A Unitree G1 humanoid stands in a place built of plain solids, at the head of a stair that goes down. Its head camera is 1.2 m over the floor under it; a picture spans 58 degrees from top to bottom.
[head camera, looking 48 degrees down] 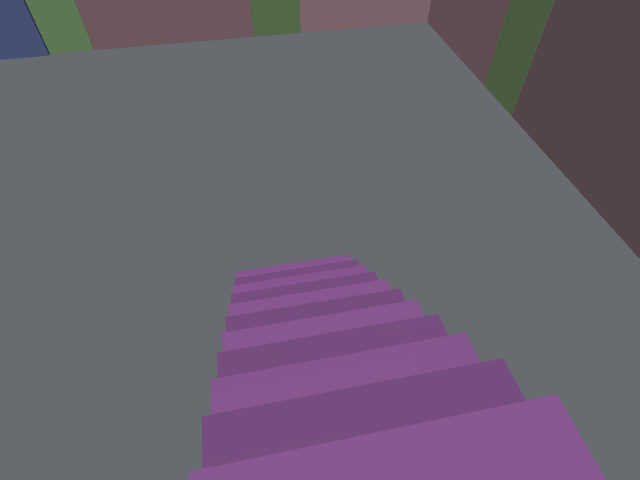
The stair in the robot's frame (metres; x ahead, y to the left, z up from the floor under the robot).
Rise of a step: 0.18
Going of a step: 0.20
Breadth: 1.02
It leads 11 degrees to the left of straight ahead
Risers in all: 11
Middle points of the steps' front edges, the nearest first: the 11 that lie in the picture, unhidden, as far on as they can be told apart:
0.39 -0.17 0.00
0.59 -0.13 -0.18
0.80 -0.09 -0.35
0.99 -0.05 -0.53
1.19 -0.01 -0.71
1.39 0.03 -0.88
1.59 0.07 -1.06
1.80 0.11 -1.24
2.00 0.15 -1.41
2.20 0.19 -1.59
2.40 0.23 -1.76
